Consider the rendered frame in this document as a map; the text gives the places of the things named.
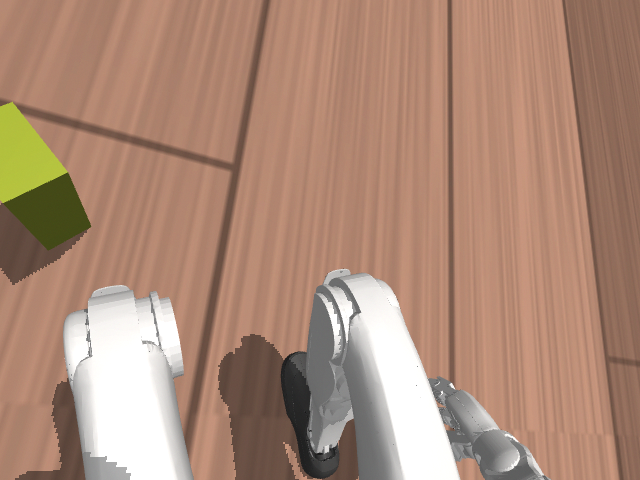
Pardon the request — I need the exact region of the right robot arm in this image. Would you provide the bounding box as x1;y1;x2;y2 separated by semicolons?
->
472;429;551;480

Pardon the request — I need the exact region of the right robot foot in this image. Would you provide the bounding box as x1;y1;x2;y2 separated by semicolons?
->
281;352;339;479

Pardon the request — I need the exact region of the carton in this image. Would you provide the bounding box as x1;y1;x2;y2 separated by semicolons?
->
0;102;92;251

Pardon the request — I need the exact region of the right robot hand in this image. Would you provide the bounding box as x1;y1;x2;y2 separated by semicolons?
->
428;376;500;462

